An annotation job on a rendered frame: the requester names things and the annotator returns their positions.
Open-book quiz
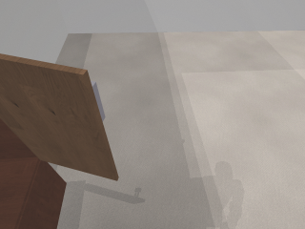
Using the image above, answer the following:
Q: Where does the cupboard door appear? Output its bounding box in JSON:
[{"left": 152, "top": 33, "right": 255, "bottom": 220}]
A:
[{"left": 0, "top": 53, "right": 119, "bottom": 181}]

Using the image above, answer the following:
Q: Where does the handle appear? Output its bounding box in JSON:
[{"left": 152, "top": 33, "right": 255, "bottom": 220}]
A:
[{"left": 91, "top": 81, "right": 105, "bottom": 122}]

